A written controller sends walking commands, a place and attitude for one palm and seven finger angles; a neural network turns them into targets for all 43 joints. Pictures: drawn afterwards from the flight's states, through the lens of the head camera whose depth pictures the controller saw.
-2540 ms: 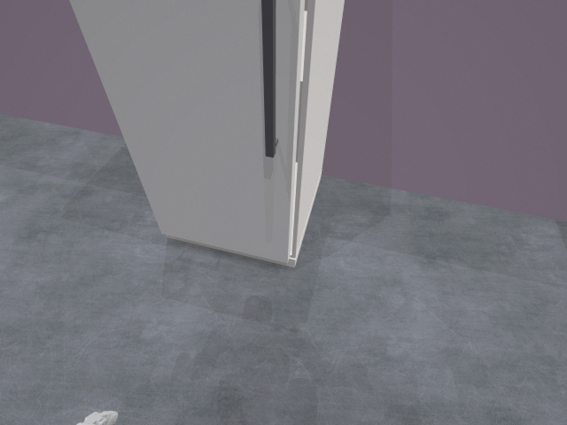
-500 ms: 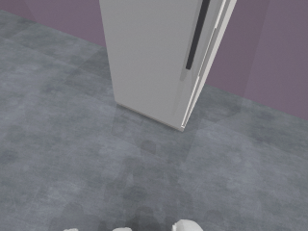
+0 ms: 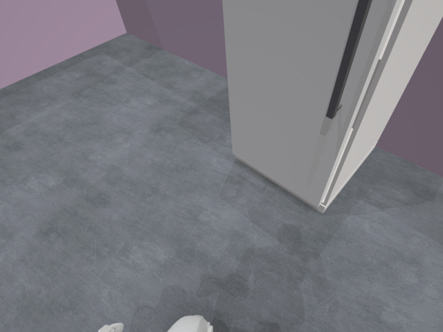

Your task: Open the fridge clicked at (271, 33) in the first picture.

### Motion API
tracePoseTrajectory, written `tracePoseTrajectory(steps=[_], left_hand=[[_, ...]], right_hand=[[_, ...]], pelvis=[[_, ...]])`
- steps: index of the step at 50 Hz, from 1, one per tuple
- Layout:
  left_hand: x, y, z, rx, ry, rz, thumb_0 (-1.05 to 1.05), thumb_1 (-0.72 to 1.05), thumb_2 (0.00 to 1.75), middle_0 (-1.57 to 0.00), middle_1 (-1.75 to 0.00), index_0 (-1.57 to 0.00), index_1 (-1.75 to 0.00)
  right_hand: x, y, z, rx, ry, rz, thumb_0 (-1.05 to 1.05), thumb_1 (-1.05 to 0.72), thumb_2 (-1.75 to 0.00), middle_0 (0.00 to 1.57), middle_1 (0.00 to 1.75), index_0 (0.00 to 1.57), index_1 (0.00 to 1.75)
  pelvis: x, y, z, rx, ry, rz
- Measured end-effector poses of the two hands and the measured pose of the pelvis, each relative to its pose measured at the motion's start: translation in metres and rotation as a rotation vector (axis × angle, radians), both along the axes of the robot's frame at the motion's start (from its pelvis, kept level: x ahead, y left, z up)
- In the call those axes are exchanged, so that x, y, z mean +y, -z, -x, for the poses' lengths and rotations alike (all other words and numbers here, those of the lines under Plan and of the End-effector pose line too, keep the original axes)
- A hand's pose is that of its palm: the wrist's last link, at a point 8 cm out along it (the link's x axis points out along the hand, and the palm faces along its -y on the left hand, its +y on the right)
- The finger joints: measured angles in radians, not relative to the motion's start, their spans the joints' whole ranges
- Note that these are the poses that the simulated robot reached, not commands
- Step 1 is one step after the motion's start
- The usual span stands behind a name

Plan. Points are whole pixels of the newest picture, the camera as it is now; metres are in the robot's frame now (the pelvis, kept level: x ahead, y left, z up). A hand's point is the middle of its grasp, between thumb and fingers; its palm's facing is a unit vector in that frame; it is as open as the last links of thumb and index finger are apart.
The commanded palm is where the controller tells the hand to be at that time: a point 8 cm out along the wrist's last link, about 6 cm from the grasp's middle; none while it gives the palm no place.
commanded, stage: walk to a spot facing it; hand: right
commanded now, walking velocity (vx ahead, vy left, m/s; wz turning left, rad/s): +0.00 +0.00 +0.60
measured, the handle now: (356, 39) +0.76 -0.33 +0.13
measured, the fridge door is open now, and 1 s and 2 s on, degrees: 0 0 0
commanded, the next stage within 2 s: none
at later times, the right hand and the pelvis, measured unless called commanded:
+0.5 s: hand (285, 323) +0.17 -0.10 -0.16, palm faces -0.34 +0.91 -0.25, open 7.4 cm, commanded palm none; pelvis -0.02 +0.03 -0.01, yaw +20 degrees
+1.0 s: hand (294, 289) +0.24 -0.14 -0.18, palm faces -0.52 +0.84 -0.16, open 7.4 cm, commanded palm none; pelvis +0.10 +0.02 +0.01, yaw +37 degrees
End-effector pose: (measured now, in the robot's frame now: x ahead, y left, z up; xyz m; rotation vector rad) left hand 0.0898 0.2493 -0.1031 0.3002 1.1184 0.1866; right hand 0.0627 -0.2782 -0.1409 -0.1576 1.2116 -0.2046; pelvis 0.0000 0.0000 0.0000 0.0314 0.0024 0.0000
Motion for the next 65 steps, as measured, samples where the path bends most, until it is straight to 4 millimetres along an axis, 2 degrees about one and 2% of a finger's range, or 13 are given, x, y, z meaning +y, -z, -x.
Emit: tracePoseTrajectory(steps=[4,8,16,21,25,30,38,42,47,52,56,60,65], left_hand=[[-0.005,0.004,0.037,0.036,-0.082,0.015,0.0,0.9,0.9,-0.2,-0.3,-0.2,-0.3],[-0.007,0.011,0.081,0.091,-0.181,0.038,0.0,0.9,0.9,-0.2,-0.3,-0.2,-0.3],[0.003,0.034,0.17,0.222,-0.386,0.096,0.0,0.9,0.9,-0.2,-0.3,-0.2,-0.3],[0.021,0.056,0.206,0.276,-0.468,0.126,0.0,0.9,0.9,-0.2,-0.3,-0.2,-0.3],[0.031,0.049,0.199,0.238,-0.499,0.125,0.01,0.91,0.9,-0.2,-0.3,-0.2,-0.3],[0.041,0.033,0.171,0.126,-0.501,0.113,0.0,0.91,0.9,-0.2,-0.3,-0.2,-0.3],[0.043,0.011,0.102,-0.017,-0.488,0.049,0.0,0.91,0.9,-0.2,-0.3,-0.2,-0.3],[0.031,0.006,0.078,-0.087,-0.511,-0.002,0.0,0.9,0.9,-0.2,-0.3,-0.2,-0.3],[-0.001,0.0,0.088,-0.027,-0.611,0.025,0.0,0.9,0.9,-0.2,-0.3,-0.2,-0.3],[-0.041,0.008,0.112,0.103,-0.742,0.097,0.0,0.9,0.9,-0.2,-0.3,-0.2,-0.3],[-0.074,0.017,0.131,0.217,-0.856,0.174,0.0,0.9,0.9,-0.2,-0.3,-0.2,-0.3],[-0.102,0.023,0.144,0.323,-0.963,0.255,0.0,0.9,0.9,-0.2,-0.3,-0.2,-0.3],[-0.117,0.031,0.148,0.441,-1.074,0.357,0.0,0.9,0.9,-0.2,-0.3,-0.2,-0.3]], right_hand=[[0.002,-0.002,-0.019,0.0,-0.069,-0.011,0.01,-0.91,-0.9,0.2,0.3,0.2,0.3],[0.016,-0.002,-0.041,0.004,-0.147,-0.024,0.01,-0.91,-0.9,0.2,0.3,0.2,0.3],[0.078,-0.006,-0.098,-0.041,-0.347,-0.031,0.01,-0.91,-0.9,0.2,0.3,0.2,0.3],[0.116,-0.008,-0.123,-0.132,-0.438,-0.003,0.01,-0.9,-0.9,0.2,0.3,0.2,0.3],[0.127,-0.016,-0.119,-0.117,-0.462,0.005,0.0,-0.9,-0.9,0.2,0.3,0.2,0.3],[0.127,-0.017,-0.109,-0.069,-0.488,-0.008,0.0,-0.9,-0.9,0.2,0.3,0.2,0.3],[0.092,0.001,-0.104,0.05,-0.477,-0.027,0.01,-0.9,-0.9,0.2,0.3,0.2,0.3],[0.072,0.019,-0.119,0.128,-0.492,-0.024,0.01,-0.9,-0.9,0.2,0.3,0.2,0.3],[0.08,0.011,-0.168,0.144,-0.567,-0.04,0.01,-0.91,-0.9,0.2,0.3,0.2,0.3],[0.113,0.007,-0.225,0.108,-0.637,-0.049,0.01,-0.91,-0.9,0.2,0.3,0.2,0.3],[0.155,0.009,-0.266,0.097,-0.712,-0.061,0.01,-0.91,-0.9,0.19,0.3,0.19,0.29],[0.216,0.013,-0.308,0.081,-0.817,-0.081,0.01,-0.91,-0.9,0.19,0.3,0.19,0.29],[0.315,0.018,-0.362,0.0,-0.956,-0.116,0.01,-0.91,-0.9,0.19,0.3,0.19,0.29]], pelvis=[[-0.007,-0.002,0.002,-0.013,-0.057,-0.009],[-0.007,-0.001,0.005,-0.019,-0.116,-0.005],[0.01,0.007,0.011,-0.016,-0.239,0.011],[0.029,0.021,0.016,-0.015,-0.294,0.014],[0.035,0.012,0.016,-0.021,-0.344,0.018],[0.036,0.003,0.007,-0.011,-0.398,0.029],[0.021,0.003,-0.029,0.006,-0.482,0.017],[0.01,0.011,-0.055,0.0,-0.544,0.006],[0.012,-0.002,-0.087,-0.008,-0.609,-0.017],[0.023,-0.006,-0.116,-0.009,-0.669,-0.022],[0.038,-0.002,-0.137,-0.011,-0.721,-0.014],[0.059,0.005,-0.158,-0.013,-0.77,-0.005],[0.098,0.019,-0.182,-0.008,-0.831,0.001]])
